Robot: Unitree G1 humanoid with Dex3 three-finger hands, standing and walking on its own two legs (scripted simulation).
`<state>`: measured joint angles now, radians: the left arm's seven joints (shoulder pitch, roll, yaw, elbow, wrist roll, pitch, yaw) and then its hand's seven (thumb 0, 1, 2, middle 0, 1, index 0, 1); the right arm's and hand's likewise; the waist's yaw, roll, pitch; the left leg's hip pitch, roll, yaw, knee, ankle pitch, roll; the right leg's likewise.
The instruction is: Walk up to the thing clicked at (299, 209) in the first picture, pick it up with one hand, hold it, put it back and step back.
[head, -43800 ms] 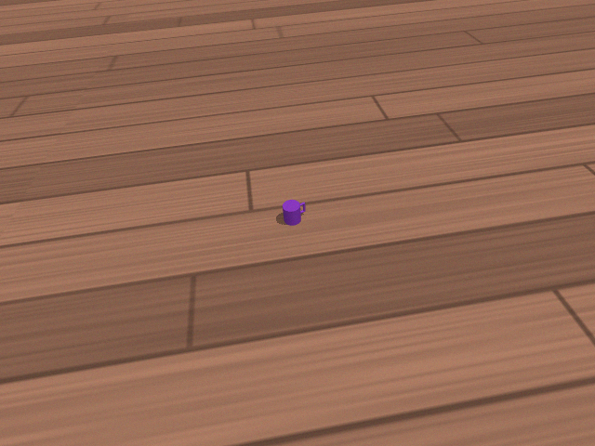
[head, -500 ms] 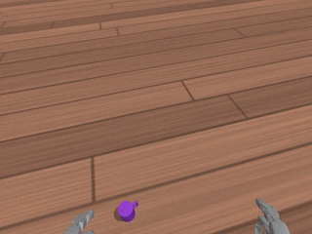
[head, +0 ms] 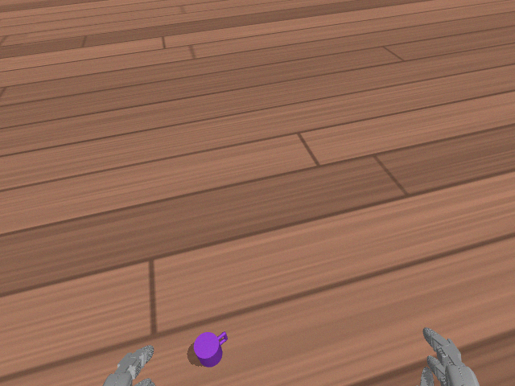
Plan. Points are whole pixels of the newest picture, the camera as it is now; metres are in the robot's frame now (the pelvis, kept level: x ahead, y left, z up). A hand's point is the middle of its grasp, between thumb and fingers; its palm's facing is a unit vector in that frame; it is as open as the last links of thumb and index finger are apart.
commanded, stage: home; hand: left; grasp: from above
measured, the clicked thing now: (212, 346) +0.45 +0.22 -0.67
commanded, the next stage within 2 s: stand in 0.18 s
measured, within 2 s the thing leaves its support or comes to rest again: neither
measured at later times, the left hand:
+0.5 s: hand out of the picture +0.13 +0.23 -0.09, palm faces +0.03 -0.94 -0.35, open 7.4 cm
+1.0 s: hand out of the picture +0.02 +0.25 -0.10, palm faces +0.05 -0.95 -0.32, open 7.4 cm
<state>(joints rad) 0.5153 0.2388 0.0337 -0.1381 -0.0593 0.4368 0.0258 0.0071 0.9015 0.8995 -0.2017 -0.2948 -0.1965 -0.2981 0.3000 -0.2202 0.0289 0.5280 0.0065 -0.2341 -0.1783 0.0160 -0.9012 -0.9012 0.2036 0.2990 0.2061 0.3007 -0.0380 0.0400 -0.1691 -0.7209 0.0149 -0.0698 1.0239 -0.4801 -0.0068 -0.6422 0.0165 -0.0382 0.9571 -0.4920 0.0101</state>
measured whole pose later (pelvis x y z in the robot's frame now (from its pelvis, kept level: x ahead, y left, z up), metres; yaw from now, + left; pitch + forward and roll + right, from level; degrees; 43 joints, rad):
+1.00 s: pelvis -0.02 +0.01 +0.06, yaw +1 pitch -5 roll +0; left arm 0.21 0.28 0.04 1.07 0.03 0.01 0.03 0.00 0.90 0.90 -0.20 -0.30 -0.20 -0.30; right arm 0.16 -0.27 -0.04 1.08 -0.03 0.00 -0.02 0.01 -0.90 -0.90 0.20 0.30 0.21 0.30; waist 0.02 0.00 0.07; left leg -0.17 -0.03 -0.04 0.45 -0.20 0.02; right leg -0.12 -0.04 -0.01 0.43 -0.23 0.04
